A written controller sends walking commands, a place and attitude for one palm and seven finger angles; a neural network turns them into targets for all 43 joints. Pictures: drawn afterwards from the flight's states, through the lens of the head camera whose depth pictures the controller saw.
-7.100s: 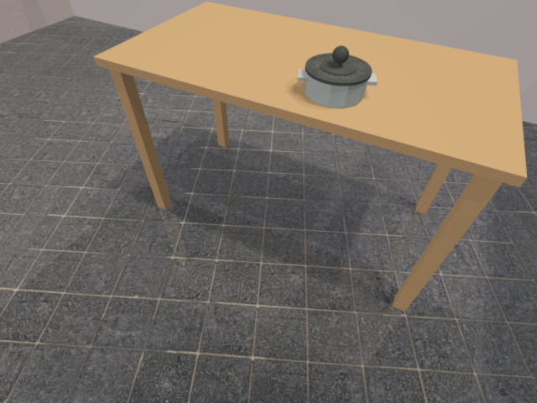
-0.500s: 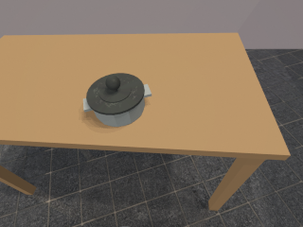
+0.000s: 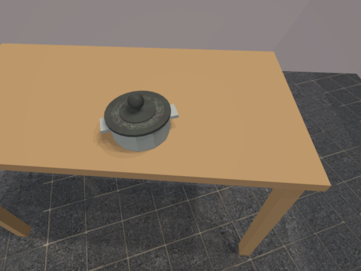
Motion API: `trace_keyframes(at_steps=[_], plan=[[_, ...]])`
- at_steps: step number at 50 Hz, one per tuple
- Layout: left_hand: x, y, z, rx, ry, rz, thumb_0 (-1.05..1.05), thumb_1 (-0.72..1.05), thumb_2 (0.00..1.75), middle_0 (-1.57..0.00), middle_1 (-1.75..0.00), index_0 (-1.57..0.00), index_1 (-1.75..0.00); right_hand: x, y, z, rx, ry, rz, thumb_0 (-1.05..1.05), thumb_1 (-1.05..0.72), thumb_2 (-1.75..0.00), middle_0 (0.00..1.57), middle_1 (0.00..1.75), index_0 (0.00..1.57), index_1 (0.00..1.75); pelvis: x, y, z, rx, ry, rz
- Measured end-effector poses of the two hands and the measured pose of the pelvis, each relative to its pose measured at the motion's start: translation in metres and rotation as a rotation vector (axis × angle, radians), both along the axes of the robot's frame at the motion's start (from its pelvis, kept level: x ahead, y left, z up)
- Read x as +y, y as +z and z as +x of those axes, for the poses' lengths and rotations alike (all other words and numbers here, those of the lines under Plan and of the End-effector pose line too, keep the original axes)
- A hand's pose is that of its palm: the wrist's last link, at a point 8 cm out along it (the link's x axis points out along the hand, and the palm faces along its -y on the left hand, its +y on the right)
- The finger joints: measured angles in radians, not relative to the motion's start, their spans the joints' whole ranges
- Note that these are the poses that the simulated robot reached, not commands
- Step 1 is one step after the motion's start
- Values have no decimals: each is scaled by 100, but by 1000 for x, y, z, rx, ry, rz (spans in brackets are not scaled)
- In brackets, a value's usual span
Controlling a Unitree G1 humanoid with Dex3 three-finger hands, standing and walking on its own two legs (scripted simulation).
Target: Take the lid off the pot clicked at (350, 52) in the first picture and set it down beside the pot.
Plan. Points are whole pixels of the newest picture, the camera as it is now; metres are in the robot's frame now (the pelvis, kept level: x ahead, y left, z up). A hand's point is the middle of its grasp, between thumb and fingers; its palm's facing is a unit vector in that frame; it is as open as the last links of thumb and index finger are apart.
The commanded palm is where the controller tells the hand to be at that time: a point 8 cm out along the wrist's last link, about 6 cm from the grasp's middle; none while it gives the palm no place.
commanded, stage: look again from close up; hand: left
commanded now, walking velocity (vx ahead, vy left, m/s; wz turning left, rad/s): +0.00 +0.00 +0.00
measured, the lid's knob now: (135, 100) +0.50 +0.15 +0.11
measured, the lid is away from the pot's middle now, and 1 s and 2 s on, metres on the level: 0.00 0.00 0.00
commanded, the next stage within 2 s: lift the closed hand beside the body in 0.88 s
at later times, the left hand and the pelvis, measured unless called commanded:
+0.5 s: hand out of the picture +0.02 +0.23 -0.18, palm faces +0.03 -0.97 -0.22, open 7.4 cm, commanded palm none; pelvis -0.01 +0.05 -0.01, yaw +0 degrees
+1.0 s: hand out of the picture -0.02 +0.24 -0.18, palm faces +0.00 -0.98 -0.22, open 7.4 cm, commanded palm +0.08 +0.29 -0.07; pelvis -0.02 +0.06 +0.00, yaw -1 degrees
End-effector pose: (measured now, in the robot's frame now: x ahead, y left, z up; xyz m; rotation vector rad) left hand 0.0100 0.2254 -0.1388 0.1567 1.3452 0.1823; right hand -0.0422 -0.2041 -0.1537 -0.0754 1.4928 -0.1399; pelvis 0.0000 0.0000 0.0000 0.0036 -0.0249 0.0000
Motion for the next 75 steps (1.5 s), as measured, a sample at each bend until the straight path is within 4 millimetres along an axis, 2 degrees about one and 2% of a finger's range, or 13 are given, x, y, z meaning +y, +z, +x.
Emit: trace_keyframes(at_steps=[5,20,30,44,50,51,54,57,60,62,68,72,75], plan=[[5,-3,-2,-14,-27,10,1,91,90,-20,-30,-20,-30,8,-2,2,-39,-8,3,0,-91,-90,20,30,20,30,6,-4,-5,-3,2,-4],[44,-5,2,-55,-18,12,1,91,90,-20,-30,-20,-30,25,0,43,-165,34,-48,1,-92,-90,20,30,20,30,44,-7,-10,11,2,-10],[57,-6,-9,-17,-20,5,1,91,90,-20,-30,-20,-30,32,6,58,-194,54,-63,1,-92,-90,20,30,20,30,57,-5,-13,11,-5,-5],[60,-7,-29,35,-26,-2,1,91,90,-20,-30,-20,-30,35,8,59,-191,51,-66,1,-92,-90,20,30,20,30,60,-4,-16,6,-15,-4],[60,-7,-31,39,-31,2,1,91,90,-20,-30,-20,-30,35,7,51,-169,47,-62,1,-93,-90,20,30,20,30,60,-4,-17,9,-15,-8],[62,-3,-23,-14,12,7,1,91,90,-20,-30,-20,-30,34,9,52,-190,56,-64,1,-93,-90,20,30,20,30,60,-4,-17,4,-9,-12],[68,36,32,-347,28,86,2,91,90,-23,-33,-23,-32,31,22,70,-359,80,-92,1,-92,-90,20,30,20,30,59,-3,-16,-12,0,-9],[68,79,83,-616,14,139,2,91,90,-28,-39,-28,-39,28,36,104,-531,97,-104,1,-92,-90,20,30,20,30,59,-2,-15,-33,13,-7],[66,96,108,-726,-2,140,1,91,90,-36,-48,-36,-48,24,54,144,-686,89,-96,1,-91,-90,20,30,20,30,55,-2,-17,-35,9,-6],[66,104,107,-759,-7,125,1,91,90,-43,-56,-43,-55,22,73,170,-790,83,-94,1,-91,-90,20,30,20,30,52,-2,-17,-36,-1,-6],[71,135,73,-836,-13,175,1,91,90,-67,-81,-67,-81,24,124,234,-1029,211,-109,1,-91,-90,20,30,20,30,42,-2,-17,-39,16,-16],[79,139,61,-819,39,223,1,90,90,-84,-100,-84,-100,29,130,258,-1047,292,-110,1,-90,-90,20,30,20,30,37,-2,-19,-33,35,-21],[78,156,61,-861,51,251,2,90,90,-97,-114,-97,-114,34,126,263,-1033,322,-99,1,-90,-90,20,30,20,30,34,-2,-14,-31,38,-20]])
